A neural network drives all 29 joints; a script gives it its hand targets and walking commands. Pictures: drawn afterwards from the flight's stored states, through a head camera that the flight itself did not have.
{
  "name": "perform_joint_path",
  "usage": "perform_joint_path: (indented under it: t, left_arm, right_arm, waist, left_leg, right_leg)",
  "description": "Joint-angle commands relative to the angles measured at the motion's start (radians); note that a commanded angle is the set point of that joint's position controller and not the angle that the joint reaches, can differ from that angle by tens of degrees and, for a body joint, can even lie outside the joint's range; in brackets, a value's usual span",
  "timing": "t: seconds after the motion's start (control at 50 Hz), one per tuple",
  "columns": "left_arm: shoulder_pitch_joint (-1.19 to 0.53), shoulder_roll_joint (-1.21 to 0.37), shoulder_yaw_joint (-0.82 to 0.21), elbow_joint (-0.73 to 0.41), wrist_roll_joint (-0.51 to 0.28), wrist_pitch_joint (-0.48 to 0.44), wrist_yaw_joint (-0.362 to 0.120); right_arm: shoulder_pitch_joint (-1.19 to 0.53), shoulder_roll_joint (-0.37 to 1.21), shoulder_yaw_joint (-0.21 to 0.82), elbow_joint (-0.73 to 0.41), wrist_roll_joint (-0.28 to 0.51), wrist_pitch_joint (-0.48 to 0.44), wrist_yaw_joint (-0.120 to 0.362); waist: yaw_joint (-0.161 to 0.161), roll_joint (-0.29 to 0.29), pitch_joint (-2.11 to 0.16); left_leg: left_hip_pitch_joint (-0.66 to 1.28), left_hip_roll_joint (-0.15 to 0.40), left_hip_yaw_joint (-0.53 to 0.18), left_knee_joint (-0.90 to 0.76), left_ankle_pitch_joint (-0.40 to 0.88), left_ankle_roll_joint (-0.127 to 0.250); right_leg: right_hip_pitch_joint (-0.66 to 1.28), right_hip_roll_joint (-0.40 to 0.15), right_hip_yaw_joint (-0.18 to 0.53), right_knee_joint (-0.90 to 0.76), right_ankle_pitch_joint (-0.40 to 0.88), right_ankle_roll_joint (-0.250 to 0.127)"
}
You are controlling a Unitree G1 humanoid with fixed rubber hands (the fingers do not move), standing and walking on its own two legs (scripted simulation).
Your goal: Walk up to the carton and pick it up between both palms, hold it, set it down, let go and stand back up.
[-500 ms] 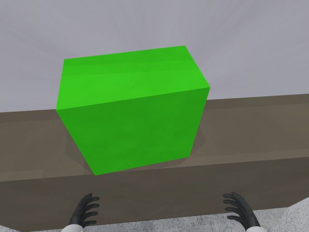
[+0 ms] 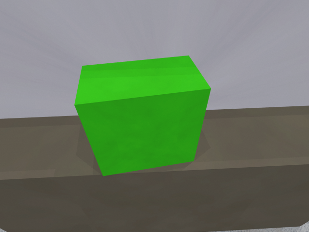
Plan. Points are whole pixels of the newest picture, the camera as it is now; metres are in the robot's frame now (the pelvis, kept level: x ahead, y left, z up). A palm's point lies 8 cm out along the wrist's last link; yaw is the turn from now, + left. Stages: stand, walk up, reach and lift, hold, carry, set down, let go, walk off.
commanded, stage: stand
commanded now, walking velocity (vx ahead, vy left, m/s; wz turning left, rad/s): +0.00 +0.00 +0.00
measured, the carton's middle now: (143, 118) +0.41 +0.05 +0.08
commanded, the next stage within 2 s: none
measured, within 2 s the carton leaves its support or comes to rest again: neither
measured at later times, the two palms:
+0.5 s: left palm out of the picture -0.08 +0.25 -0.15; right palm out of the picture -0.10 -0.22 -0.14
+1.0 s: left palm out of the picture -0.09 +0.27 -0.18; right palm out of the picture -0.15 -0.20 -0.16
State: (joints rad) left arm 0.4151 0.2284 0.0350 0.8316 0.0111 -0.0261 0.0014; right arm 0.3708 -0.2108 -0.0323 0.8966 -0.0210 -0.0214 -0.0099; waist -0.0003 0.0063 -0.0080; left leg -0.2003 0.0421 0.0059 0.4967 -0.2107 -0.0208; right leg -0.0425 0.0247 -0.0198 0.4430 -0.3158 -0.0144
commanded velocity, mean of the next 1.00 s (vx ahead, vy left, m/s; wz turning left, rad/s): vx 0.00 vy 0.00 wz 0.00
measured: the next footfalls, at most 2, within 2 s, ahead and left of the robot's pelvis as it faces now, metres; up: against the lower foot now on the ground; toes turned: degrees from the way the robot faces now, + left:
right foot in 1.16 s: -0.07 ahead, -0.08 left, +0.00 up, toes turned -3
left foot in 1.40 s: +0.00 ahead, +0.14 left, +0.00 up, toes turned +2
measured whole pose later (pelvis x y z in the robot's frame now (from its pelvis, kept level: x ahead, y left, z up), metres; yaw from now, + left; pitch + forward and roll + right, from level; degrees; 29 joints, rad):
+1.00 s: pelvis -0.09 +0.03 -0.03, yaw +2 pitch -5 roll -2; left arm 0.34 0.20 0.04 1.04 0.02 0.04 0.04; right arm 0.51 -0.13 -0.07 1.02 -0.04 0.01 -0.03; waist -0.02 -0.03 -0.01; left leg -0.38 -0.01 0.01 0.77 -0.31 0.03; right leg -0.34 -0.01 -0.02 0.81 -0.45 0.02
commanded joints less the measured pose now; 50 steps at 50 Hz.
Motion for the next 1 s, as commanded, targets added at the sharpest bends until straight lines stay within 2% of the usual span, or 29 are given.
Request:
perform_joint_path:
  t: [0.0, 0.22, 0.44, 0.58, 0.7, 0.78, 0.82, 0.84, 0.86, 0.88, 0.9, 0.92, 0.94, 0.96, 0.98]
  left_arm:
    - [0.006, 0.144, 0.023, -0.067, -0.003, -0.033, 0.010]
    - [0.044, 0.133, 0.007, 0.048, -0.007, -0.014, 0.017]
    - [0.086, 0.104, 0.013, 0.112, -0.001, -0.001, 0.023]
    - [0.097, 0.095, 0.021, 0.133, -0.002, 0.003, 0.026]
    - [0.091, 0.095, 0.036, 0.144, -0.003, 0.010, 0.028]
    - [0.045, 0.109, 0.047, 0.148, -0.008, 0.016, 0.032]
    - [-0.053, 0.134, 0.054, 0.141, -0.013, 0.020, 0.041]
    - [-0.127, 0.157, 0.059, 0.127, -0.011, 0.023, 0.048]
    - [-0.197, 0.171, 0.062, 0.118, -0.011, 0.027, 0.054]
    - [-0.260, 0.171, 0.059, 0.112, -0.013, 0.029, 0.055]
    - [-0.271, 0.151, 0.047, 0.111, -0.013, 0.033, 0.051]
    - [-0.190, 0.106, 0.027, 0.121, -0.007, 0.041, 0.042]
    - [-0.041, 0.011, -0.003, 0.131, -0.002, 0.048, 0.036]
    - [0.097, 0.009, 0.006, 0.147, 0.030, 0.057, 0.033]
    - [0.148, 0.046, 0.016, 0.156, 0.052, 0.062, 0.027]
  right_arm:
    - [0.027, -0.153, -0.023, -0.043, 0.002, -0.025, -0.009]
    - [0.103, -0.124, -0.007, 0.067, 0.004, -0.008, -0.014]
    - [0.127, -0.117, -0.025, 0.105, 0.004, 0.006, -0.019]
    - [0.138, -0.101, -0.037, 0.113, -0.002, 0.014, -0.020]
    - [0.145, -0.083, -0.049, 0.113, -0.009, 0.021, -0.022]
    - [0.177, -0.048, -0.056, 0.114, -0.018, 0.023, -0.019]
    - [0.252, 0.000, -0.058, 0.126, -0.026, 0.025, -0.012]
    - [0.306, 0.014, -0.061, 0.129, -0.038, 0.028, -0.009]
    - [0.350, 0.016, -0.067, 0.122, -0.041, 0.032, -0.007]
    - [0.384, 0.023, -0.070, 0.114, -0.037, 0.035, -0.010]
    - [0.393, 0.027, -0.064, 0.111, -0.035, 0.033, -0.015]
    - [0.337, 0.002, -0.050, 0.101, -0.034, 0.024, -0.021]
    - [0.263, -0.049, -0.041, 0.082, -0.028, 0.012, -0.030]
    - [0.132, -0.190, -0.075, 0.047, -0.001, 0.015, -0.041]
    - [0.046, -0.201, -0.079, 0.031, 0.005, 0.013, -0.045]
  waist:
    - [-0.008, 0.001, 0.145]
    - [-0.006, 0.010, 0.222]
    - [0.004, 0.047, 0.229]
    - [-0.001, 0.038, 0.204]
    - [-0.003, 0.014, 0.185]
    - [-0.013, -0.040, 0.170]
    - [-0.038, -0.130, 0.138]
    - [-0.061, -0.131, 0.131]
    - [-0.088, -0.133, 0.137]
    - [-0.119, -0.131, 0.159]
    - [-0.132, -0.079, 0.187]
    - [-0.095, 0.076, 0.251]
    - [0.000, 0.257, 0.278]
    - [0.056, 0.303, 0.315]
    - [0.089, 0.254, 0.334]
  left_leg:
    - [0.018, 0.069, -0.082, -0.105, 0.144, 0.036]
    - [-0.063, 0.045, -0.106, -0.149, -0.107, 0.020]
    - [-0.183, 0.051, -0.159, -0.208, -0.335, 0.023]
    - [-0.173, 0.044, -0.162, -0.195, -0.360, 0.018]
    - [-0.141, 0.019, -0.132, -0.151, -0.346, 0.001]
    - [-0.057, -0.030, -0.068, -0.024, -0.277, -0.014]
    - [0.108, -0.096, 0.034, 0.264, -0.164, -0.020]
    - [0.188, -0.089, 0.043, 0.398, -0.150, -0.013]
    - [0.246, -0.069, 0.021, 0.477, -0.154, -0.001]
    - [0.268, -0.034, -0.017, 0.465, -0.163, 0.013]
    - [0.224, 0.009, -0.059, 0.302, -0.189, 0.024]
    - [0.023, 0.067, -0.179, -0.024, -0.302, 0.029]
    - [-0.237, 0.163, -0.434, -0.282, -0.589, 0.040]
    - [-0.474, 0.243, -0.594, -0.469, -0.846, 0.082]
    - [-0.599, 0.253, -0.639, -0.524, -0.869, 0.124]
  right_leg:
    - [-0.201, -0.110, 0.117, -0.163, 0.106, 0.006]
    - [-0.292, -0.101, 0.119, -0.180, -0.148, 0.003]
    - [-0.313, -0.081, 0.100, -0.128, -0.259, 0.007]
    - [-0.353, -0.081, 0.102, -0.117, -0.314, 0.006]
    - [-0.409, -0.086, 0.110, -0.129, -0.385, -0.001]
    - [-0.508, -0.110, 0.133, -0.177, -0.455, -0.018]
    - [-0.667, -0.177, 0.178, -0.254, -0.506, -0.060]
    - [-0.771, -0.218, 0.187, -0.272, -0.530, -0.088]
    - [-0.866, -0.241, 0.186, -0.273, -0.549, -0.098]
    - [-0.914, -0.249, 0.178, -0.241, -0.542, -0.091]
    - [-0.869, -0.215, 0.145, -0.133, -0.519, -0.060]
    - [-0.725, -0.127, 0.078, 0.100, -0.462, -0.014]
    - [-0.562, -0.037, 0.017, 0.360, -0.290, 0.031]
    - [-0.397, -0.031, 0.036, 0.469, -0.256, 0.040]
    - [-0.274, -0.039, 0.053, 0.569, -0.203, 0.047]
